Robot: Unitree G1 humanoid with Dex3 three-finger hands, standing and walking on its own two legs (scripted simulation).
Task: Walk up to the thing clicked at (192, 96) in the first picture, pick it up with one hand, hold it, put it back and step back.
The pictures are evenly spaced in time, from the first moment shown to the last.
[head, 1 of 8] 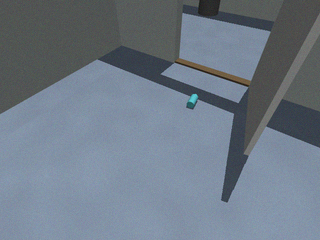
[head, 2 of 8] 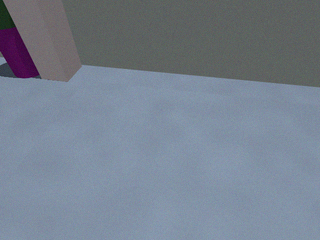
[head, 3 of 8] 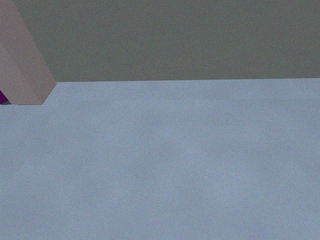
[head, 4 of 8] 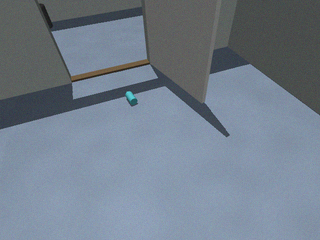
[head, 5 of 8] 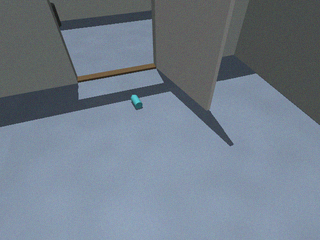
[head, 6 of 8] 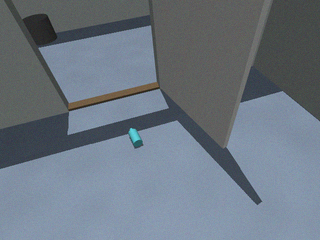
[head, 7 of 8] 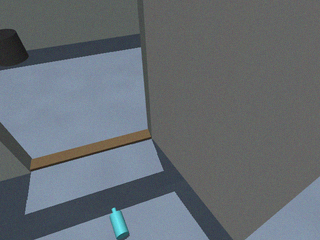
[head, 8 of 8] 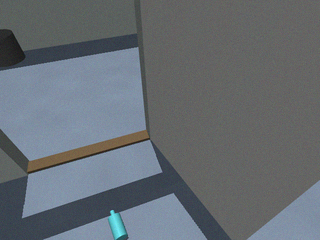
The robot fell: no
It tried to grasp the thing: no
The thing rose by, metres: 0.00
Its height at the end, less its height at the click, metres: +0.00
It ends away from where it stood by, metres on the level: 0.00
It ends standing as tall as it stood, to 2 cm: yes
